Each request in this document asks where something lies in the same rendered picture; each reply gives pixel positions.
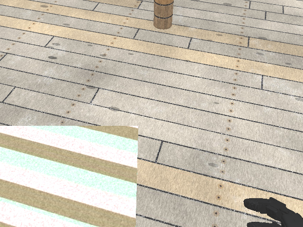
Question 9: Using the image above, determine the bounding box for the right robot hand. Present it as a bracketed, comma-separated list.
[243, 197, 303, 227]

